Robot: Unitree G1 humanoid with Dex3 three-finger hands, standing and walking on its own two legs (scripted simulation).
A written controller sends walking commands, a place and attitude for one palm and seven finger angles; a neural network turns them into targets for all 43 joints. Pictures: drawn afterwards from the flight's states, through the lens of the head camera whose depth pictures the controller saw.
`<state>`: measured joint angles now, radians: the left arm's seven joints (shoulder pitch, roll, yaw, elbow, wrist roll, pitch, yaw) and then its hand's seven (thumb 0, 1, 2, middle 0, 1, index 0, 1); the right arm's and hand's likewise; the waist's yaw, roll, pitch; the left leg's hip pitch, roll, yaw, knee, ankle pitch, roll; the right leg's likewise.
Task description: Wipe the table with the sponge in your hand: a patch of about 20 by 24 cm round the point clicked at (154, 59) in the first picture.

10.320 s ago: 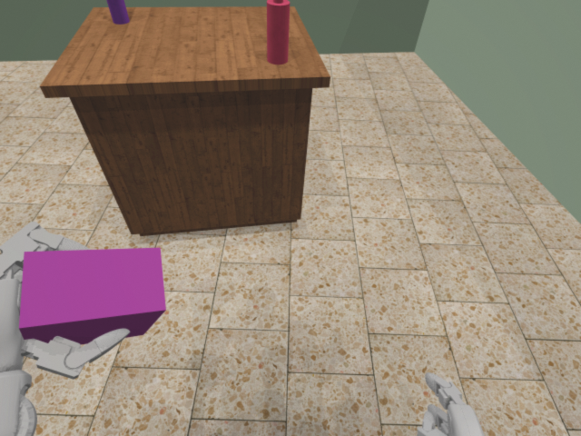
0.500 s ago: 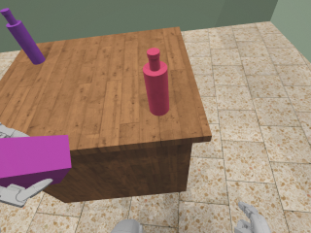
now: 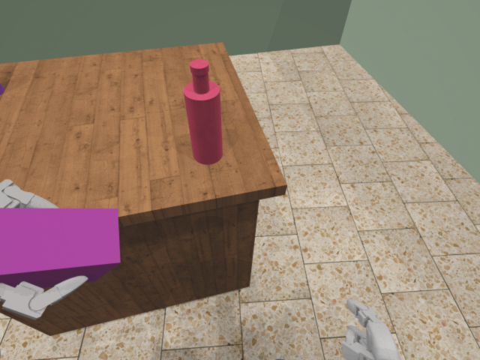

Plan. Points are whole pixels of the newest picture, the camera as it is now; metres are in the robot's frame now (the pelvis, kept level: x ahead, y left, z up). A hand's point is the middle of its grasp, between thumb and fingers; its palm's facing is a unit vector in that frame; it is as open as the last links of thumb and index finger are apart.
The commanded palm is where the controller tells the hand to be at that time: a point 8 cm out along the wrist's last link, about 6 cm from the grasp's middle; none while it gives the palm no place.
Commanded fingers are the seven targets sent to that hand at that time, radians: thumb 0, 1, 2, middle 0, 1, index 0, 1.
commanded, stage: come to a stop and stand still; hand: left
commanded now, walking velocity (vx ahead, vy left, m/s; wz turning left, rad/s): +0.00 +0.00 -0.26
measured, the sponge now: (72, 250) +0.21 +0.23 +0.14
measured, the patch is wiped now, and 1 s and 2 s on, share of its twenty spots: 0.00 0.00 0.00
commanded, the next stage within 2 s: look again from close up in 1.50 s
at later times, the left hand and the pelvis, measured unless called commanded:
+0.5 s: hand (62, 262) +0.18 +0.22 +0.17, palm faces +0.32 -0.80 -0.51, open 10.5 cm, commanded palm +0.14 +0.25 +0.19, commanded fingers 0.00 0.10 1.30 -1.20 -1.60 -1.20 -1.60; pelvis -0.03 -0.02 +0.01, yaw -4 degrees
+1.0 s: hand (99, 274) +0.18 +0.18 +0.17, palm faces +0.21 -0.87 -0.45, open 10.5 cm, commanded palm +0.13 +0.22 +0.19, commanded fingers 0.00 0.10 1.30 -1.20 -1.60 -1.20 -1.60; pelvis -0.06 -0.04 +0.01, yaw -6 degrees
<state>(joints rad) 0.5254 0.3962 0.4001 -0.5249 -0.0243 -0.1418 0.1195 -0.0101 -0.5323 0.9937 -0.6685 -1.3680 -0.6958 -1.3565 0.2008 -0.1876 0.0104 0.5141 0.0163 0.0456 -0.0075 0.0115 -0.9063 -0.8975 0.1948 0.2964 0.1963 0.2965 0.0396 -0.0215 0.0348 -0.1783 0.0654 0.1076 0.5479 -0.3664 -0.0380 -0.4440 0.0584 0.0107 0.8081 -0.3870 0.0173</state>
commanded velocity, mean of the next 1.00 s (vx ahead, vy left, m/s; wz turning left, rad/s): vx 0.04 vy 0.01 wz -0.02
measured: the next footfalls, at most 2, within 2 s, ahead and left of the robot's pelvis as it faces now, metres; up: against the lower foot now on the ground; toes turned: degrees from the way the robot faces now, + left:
right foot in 0.08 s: +0.00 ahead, -0.13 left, +0.00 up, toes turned -7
left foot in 0.40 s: +0.01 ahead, +0.08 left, +0.00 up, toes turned -3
